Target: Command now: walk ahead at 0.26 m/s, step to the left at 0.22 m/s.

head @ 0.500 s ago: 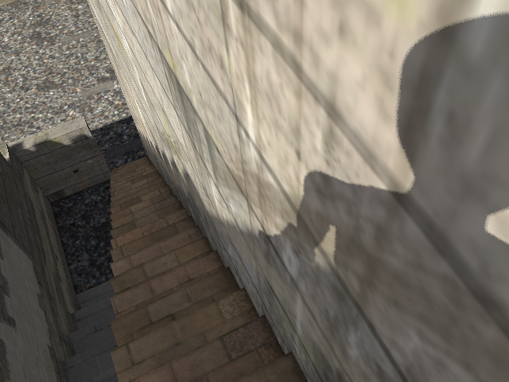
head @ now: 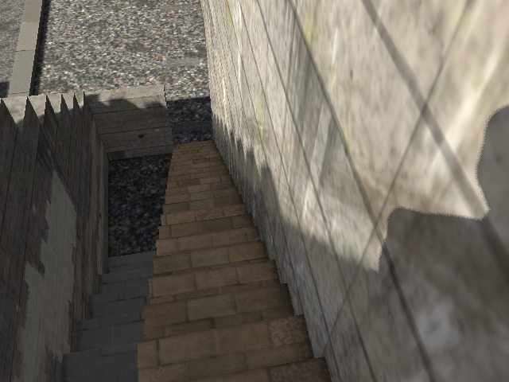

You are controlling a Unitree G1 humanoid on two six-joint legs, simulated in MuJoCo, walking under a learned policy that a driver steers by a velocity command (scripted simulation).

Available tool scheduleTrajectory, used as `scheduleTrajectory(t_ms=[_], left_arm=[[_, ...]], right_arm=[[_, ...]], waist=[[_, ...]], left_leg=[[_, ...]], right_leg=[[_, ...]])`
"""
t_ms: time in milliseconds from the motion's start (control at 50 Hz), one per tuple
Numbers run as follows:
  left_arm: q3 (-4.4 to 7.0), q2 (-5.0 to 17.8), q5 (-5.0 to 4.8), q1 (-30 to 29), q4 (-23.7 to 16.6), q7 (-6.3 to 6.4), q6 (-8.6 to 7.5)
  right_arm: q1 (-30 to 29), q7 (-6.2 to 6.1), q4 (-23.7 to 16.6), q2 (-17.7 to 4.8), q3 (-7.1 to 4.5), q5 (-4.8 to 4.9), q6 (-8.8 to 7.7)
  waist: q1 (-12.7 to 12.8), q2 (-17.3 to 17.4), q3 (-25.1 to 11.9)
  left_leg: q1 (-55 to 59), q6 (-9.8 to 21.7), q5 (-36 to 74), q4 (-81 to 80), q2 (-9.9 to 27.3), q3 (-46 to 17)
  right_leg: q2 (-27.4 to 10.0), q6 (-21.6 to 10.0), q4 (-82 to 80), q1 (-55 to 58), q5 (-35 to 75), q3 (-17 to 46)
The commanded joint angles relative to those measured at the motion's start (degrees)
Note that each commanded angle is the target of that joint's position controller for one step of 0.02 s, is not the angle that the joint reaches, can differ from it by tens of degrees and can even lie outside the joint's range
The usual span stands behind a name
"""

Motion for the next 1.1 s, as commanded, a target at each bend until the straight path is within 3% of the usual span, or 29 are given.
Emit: scheduleTrajectory(t_ms=[20,60,100,120,140,180,240,260,280,300,320,340,380,440,480,520,540,560,580,620,680,800,860,880,900,960,1020,1040,1100], left_arm=[[2.64,13.01,-0.39,-3.88,-3.47,-1.06,-4.68],[2.69,10.64,-1.73,-3.73,-4.52,-4.17,-4.68],[3.88,7.69,-1.83,20.66,6.28,-5.83,-1.12],[3.89,9.01,-3.39,22.78,5.4,-5.26,-1.58],[3.2,8.93,-4.02,20.84,3.79,-5.11,-2.69],[1.88,7.67,-5.11,15.99,3.01,-6.15,-1.24],[1.54,9.21,-2.56,30.13,4.54,-5.58,3.49],[-0.88,8.27,-0.6,21.9,0.7,-6.25,3.57],[-0.91,11.9,-3.19,19.73,-2.06,-5.82,2.64],[-1.03,11.06,-4.32,19.86,-2.06,-6.23,2.83],[0.22,15.78,-5.02,9.84,-5.86,-4.17,3.34],[-0.81,14.68,-4.56,-3.41,-9.87,-1.78,4.43],[-2.04,14.5,-1.92,1.28,-8.26,-1.22,3.07],[-1.76,14.35,-4.46,-1.22,-10.25,-3.39,3.13],[-0.49,15.03,-3.0,-1.15,-10.96,-4.59,5.52],[2.34,16.18,-2.38,5.76,-10.3,-3.13,10.01],[1.3,12.05,-3.13,-1.05,-16.42,-4.05,9.9],[0.66,9.47,-1.55,-7.69,-20.36,-3.25,8.86],[0.24,7.02,-0.23,-8.4,-19.82,-2.68,8.02],[0.88,8.07,-2.98,-8.43,-17.9,-3.17,7.65],[1.24,10.57,-2.83,-3.79,-18.42,-4.05,10.49],[0.88,11.09,-3.73,-16.96,-23.61,-5.2,9.61],[-0.18,9.83,-4.5,-16.5,-23.7,-5.78,8.93],[0.11,10.67,-3.73,-17.61,-23.45,-6.87,8.84],[0.69,11.54,-3.05,-17.43,-23.36,-7.39,8.26],[1.1,12.62,-1.48,-6.5,-20.37,-5.09,7.61],[1.22,11.64,-0.14,7.35,-16.82,-4.54,5.81],[1.6,12.71,-0.58,13.83,-13.17,-3.94,4.32],[0.53,9.63,-4.62,20.49,-9.78,1.32,2.18]], right_arm=[[19.12,-1.87,2.32,-7.71,-1.06,-4.29,0.58],[10.74,-3.79,-1.81,-4.42,-0.49,-5.88,1.19],[-5.49,-3.84,-3.76,-8.76,-1.82,-7.41,-0.54],[-13.85,-5.03,-6.96,-7.53,-1.44,-7.15,-1.85],[-17.32,-4.81,-8.34,-4.3,-0.27,-4.14,-2.93],[-11.77,-2.84,-5.33,-6.11,-0.12,-3.18,-2.23],[-11.99,0.56,-6.55,-6.85,-0.6,-4.81,1.23],[-7.7,1.4,-8.65,-1.9,1.08,-1.5,3.25],[6.75,0.83,-10.3,0.97,2.53,-4.58,4.98],[5.83,-0.23,-9.53,-2.14,3.11,-6.96,5.09],[4.09,-0.82,-10.93,-5.51,3.14,-6.53,4.83],[-1.2,-0.5,-12.73,-10.63,1.8,-5.72,5.13],[-2.57,-1.54,-12.73,-11.59,0.35,-3.52,5.16],[4.74,-1.04,-7.63,-7.48,-0.58,-2.6,5.35],[9.69,0.23,-6.76,-5.18,0.31,-2.54,3.41],[7.81,2.07,-7.84,-0.58,1.62,-0.86,0.4],[18.37,2.22,-4.59,-3.95,1.6,-1.89,-2.75],[17.89,1.22,-5.57,-10.46,0.44,-2.24,-4.95],[17.55,0.33,-7.93,-12.19,-0.49,-2.92,-6.56],[5.27,-1.02,-12.64,-6.76,0.91,-5.67,-7.12],[-3.82,1.03,-15.54,-4.21,1.54,-3.72,-8.52],[7.63,1.47,-14.89,-6.84,1.55,-5.21,-8.67],[7.9,2.33,-17.37,-0.81,3.64,-3.05,-6.32],[5.84,3.42,-18.15,-2.91,2.94,-3.95,-5.78],[5.75,4.36,-17.55,-0.11,3.79,-3.88,-5.9],[-0.08,3.75,-17.53,-5.23,1.58,-3.94,-3.83],[-11.69,3.32,-20.83,-7.43,0.82,-2.99,-4.28],[-19.46,2.73,-24.28,-9.19,0.4,-2.56,-5.14],[-26.0,3.99,-27.6,-6.4,1.66,-3.22,-6.38]], waist=[[-13.13,11.06,-5.25],[-8.24,3.25,-6.03],[5.77,2.73,-12.28],[7.43,3.4,-12.0],[7.47,-0.29,-9.97],[4.69,-3.57,-4.51],[9.16,-6.3,-6.27],[1.53,-5.79,-6.08],[-6.19,-10.1,-2.56],[-6.01,-4.59,3.25],[-10.15,-4.31,6.73],[-12.62,-3.06,7.23],[-9.39,8.4,6.97],[-9.99,-3.28,3.36],[-9.76,-9.49,-1.19],[-7.27,-2.28,2.53],[-11.95,13.59,5.92],[-12.7,21.44,8.67],[-14.15,16.99,5.09],[-10.34,10.94,1.67],[-2.63,9.46,1.46],[-9.49,7.2,0.32],[-10.06,2.58,-3.25],[-9.0,1.83,-2.24],[-7.53,1.01,-2.4],[0.99,-0.82,-4.09],[8.91,-7.86,-3.74],[12.8,-16.84,-2.75],[12.34,1.38,-1.39]], left_leg=[[40.35,13.74,-5.35,-3.63,7.41,-9.54],[23.38,11.84,-16.74,-5.28,3.23,-5.57],[0.74,14.57,-14.28,1.21,8.19,-11.36],[-8.39,10.63,-27.11,10.89,7.62,-8.13],[-17.94,7.16,-39.08,18.74,2.45,-2.03],[-22.18,8.12,-47.83,28.36,-3.87,6.51],[-21.53,9.03,-55.06,74.15,-8.78,9.21],[-25.1,8.21,-50.8,90.35,-8.67,-0.24],[-36.49,8.06,-45.17,88.39,-3.94,-10.74],[-45.43,4.64,-39.5,91.21,-3.44,-11.64],[-43.09,1.75,-26.59,74.96,-0.83,-14.24],[-30.87,-1.48,-18.12,69.29,2.74,-13.99],[-12.5,-1.6,-10.62,57.27,2.33,-10.13],[1.79,1.47,-3.91,50.66,-1.26,0.96],[9.25,1.54,-22.02,33.22,-0.81,7.47],[14.57,-0.46,-26.81,-4.33,-3.54,21.41],[16.47,3.2,-28.64,-4.63,4.04,-9.69],[14.14,7.99,-20.22,-7.81,14.41,-31.57],[11.3,9.93,-28.04,-15.77,21.33,-45.37],[1.48,13.74,-30.95,-20.32,24.05,-40.92],[2.2,17.2,-24.35,-13.73,20.35,-26.76],[22.17,16.35,-20.41,-11.28,13.01,-10.78],[19.02,12.04,-24.11,-11.1,7.25,-5.63],[19.46,11.33,-22.47,-10.94,6.67,-4.05],[13.41,8.88,-18.08,-17.34,3.86,0.78],[11.53,5.71,-15.21,-8.34,2.34,1.65],[-8.64,3.87,-26.45,2.46,0.02,0.43],[-10.38,2.42,-34.37,12.25,0.18,-2.1],[-17.34,-2.11,-20.83,2.03,1.82,-5.1]], right_leg=[[0.27,1.13,-10.34,-41.98,7.5,-10.84],[1.04,-0.64,-49.11,-20.22,37.32,-10.19],[2.53,-2.22,-31.99,11.1,50.79,-13.33],[-3.02,-2.6,-46.23,15.28,67.45,-4.15],[-2.92,-2.85,-60.48,26.28,81.05,-2.59],[0.25,-1.92,-80.67,36.86,87.45,-8.68],[-3.1,-6.49,-80.27,43.34,85.83,-11.21],[-7.75,-9.16,-75.23,37.62,73.79,-1.85],[-24.9,-16.66,-74.57,34.66,68.99,18.78],[-27.24,-21.18,-75.82,30.02,67.71,23.07],[-31.86,-24.4,-83.36,19.42,48.34,30.92],[-31.73,-24.58,-89.31,2.16,33.52,34.46],[-25.83,-22.79,-79.67,-9.25,47.12,25.07],[-11.55,-12.6,-66.36,-19.04,20.89,2.15],[-7.13,-8.36,-63.8,-15.01,16.03,-5.31],[0.45,-8.69,-50.98,-7.81,0.51,-11.2],[7.21,-2.37,-31.24,-23.28,3.96,-17.34],[5.99,-0.91,-21.75,-34.11,10.63,-6.81],[3.55,-0.43,-22.36,-32.3,20.68,5.07],[0.43,2.19,-30.71,-14.61,34.2,5.25],[-1.58,1.82,-35.6,-2.71,37.5,6.59],[0.43,-1.04,-67.08,-2.34,50.39,-1.29],[1.16,-0.56,-85.13,13.89,62.35,-3.95],[2.6,-0.36,-84.91,15.27,58.93,-4.12],[5.72,1.2,-84.87,24.4,58.2,-7.49],[3.27,0.35,-91.22,35.64,64.48,-3.97],[2.48,-1.84,-94.1,52.96,70.86,-2.27],[0.34,-2.7,-95.92,53.06,73.14,-1.88],[-2.16,-7.01,-82.0,48.33,71.24,7.16]])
